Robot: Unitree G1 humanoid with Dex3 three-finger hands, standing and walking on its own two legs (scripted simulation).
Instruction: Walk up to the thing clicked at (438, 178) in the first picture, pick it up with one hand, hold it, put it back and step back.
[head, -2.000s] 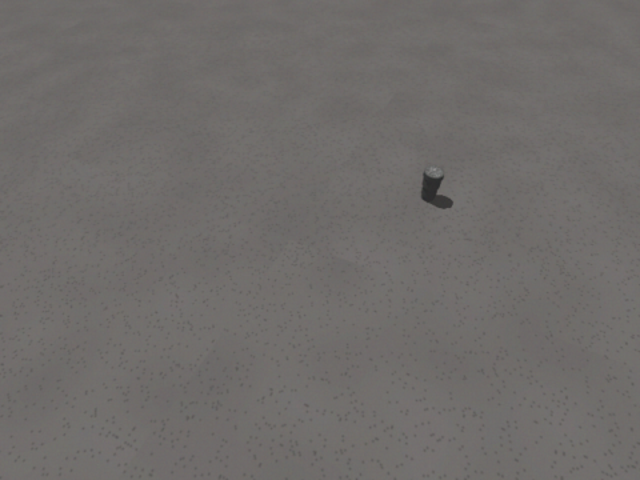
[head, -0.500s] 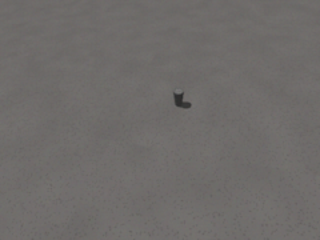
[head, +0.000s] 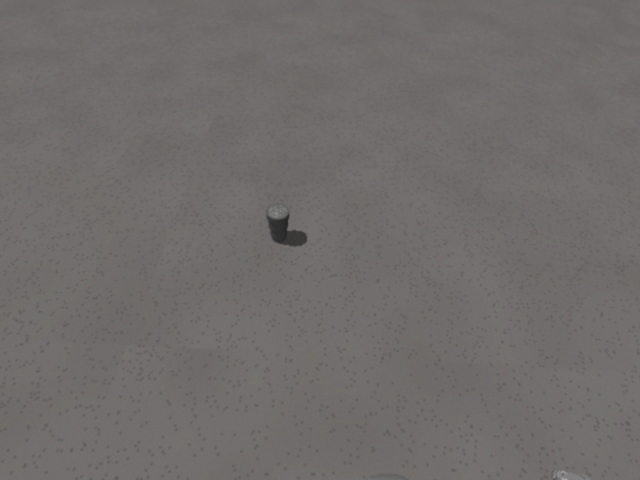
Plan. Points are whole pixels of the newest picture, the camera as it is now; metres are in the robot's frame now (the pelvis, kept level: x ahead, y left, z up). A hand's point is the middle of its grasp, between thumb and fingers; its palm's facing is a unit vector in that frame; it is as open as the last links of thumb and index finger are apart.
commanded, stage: walk up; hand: left
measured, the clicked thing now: (278, 224) +1.14 +0.11 -0.68
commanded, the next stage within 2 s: none
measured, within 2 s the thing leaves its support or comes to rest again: neither
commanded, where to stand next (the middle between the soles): +0.83 -0.07 m, yaw -5 degrees
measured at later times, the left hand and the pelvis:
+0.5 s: hand (207, 333) +0.36 +0.18 -0.10, palm faces -0.10 -0.92 -0.38, open 7.4 cm; pelvis +0.23 -0.07 +0.01, yaw -6 degrees
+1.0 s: hand (192, 270) +0.51 +0.24 -0.14, palm faces -0.14 -0.93 -0.34, open 7.4 cm; pelvis +0.44 -0.03 +0.01, yaw -6 degrees
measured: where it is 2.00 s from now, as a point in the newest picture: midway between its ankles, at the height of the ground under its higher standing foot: (325, 313)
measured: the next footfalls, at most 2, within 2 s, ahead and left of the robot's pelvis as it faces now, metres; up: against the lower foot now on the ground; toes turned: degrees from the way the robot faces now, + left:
right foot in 0.30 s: +0.30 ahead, -0.17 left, +0.00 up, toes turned -8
left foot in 0.80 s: +0.53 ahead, +0.06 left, +0.00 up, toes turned -1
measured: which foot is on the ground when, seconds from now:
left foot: down 0.00-0.34, up 0.36-0.78, down 0.80-1.00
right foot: up 0.00-0.28, down 0.30-0.84, up 0.86-1.00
